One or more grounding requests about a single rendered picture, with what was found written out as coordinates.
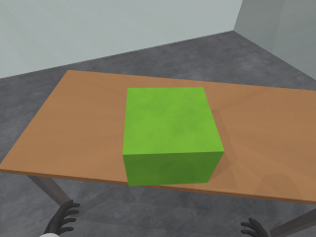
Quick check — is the carton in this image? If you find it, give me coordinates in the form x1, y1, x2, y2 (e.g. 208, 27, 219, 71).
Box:
122, 87, 225, 187

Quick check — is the table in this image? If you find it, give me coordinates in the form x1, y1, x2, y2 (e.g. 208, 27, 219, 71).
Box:
0, 70, 316, 237

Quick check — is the robot right hand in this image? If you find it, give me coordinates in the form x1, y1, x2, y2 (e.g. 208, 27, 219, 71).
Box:
240, 217, 269, 237

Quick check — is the robot left hand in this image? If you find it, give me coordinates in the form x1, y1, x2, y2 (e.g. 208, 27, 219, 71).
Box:
43, 199, 80, 236

